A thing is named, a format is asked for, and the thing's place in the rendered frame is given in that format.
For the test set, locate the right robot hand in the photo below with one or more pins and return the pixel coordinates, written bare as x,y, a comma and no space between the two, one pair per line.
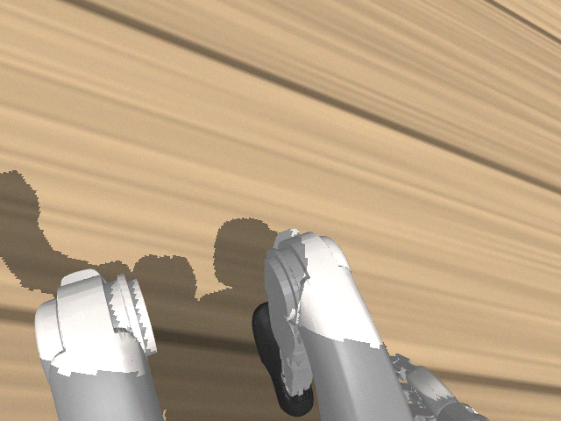
426,392

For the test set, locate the right robot arm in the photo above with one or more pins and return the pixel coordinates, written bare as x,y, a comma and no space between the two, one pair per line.
459,412

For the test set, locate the right robot foot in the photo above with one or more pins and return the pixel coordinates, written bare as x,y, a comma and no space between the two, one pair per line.
269,353

